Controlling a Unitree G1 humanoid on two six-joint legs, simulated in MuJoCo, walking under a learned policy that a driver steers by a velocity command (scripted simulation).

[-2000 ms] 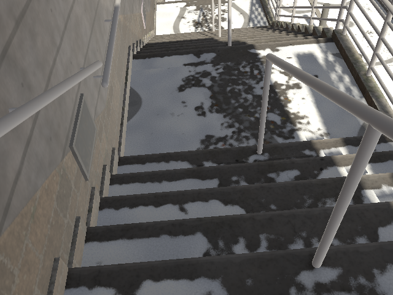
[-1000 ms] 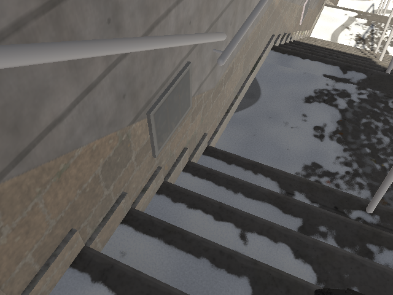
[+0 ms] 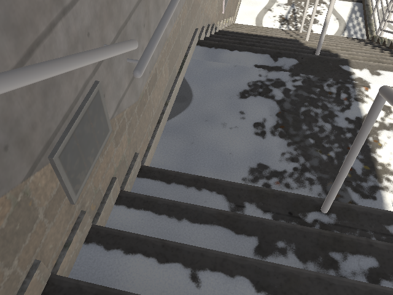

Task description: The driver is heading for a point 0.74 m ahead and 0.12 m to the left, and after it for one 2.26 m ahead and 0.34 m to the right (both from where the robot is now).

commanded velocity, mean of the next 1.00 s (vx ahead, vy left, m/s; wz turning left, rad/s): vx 0.50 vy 0.00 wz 0.21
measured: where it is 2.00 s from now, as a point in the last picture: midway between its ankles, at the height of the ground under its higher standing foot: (213, 255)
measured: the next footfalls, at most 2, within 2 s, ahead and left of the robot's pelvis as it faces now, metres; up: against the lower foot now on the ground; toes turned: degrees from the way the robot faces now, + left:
right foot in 0.42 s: +0.32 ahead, -0.17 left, -0.17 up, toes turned -3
left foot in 1.02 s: +0.64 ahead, +0.09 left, -0.33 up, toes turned +23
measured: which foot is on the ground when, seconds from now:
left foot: down 0.00-0.44, up 0.46-1.00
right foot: up 0.00-0.40, down 0.42-1.00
